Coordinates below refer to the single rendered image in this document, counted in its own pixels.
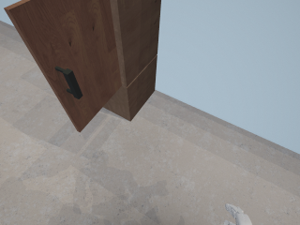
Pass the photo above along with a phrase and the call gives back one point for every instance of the handle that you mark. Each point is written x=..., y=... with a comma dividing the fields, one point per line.
x=75, y=89

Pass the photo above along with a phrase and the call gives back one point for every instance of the cupboard door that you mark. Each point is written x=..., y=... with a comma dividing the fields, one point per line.
x=74, y=34

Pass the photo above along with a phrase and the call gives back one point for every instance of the robot right hand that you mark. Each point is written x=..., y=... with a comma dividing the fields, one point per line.
x=238, y=215

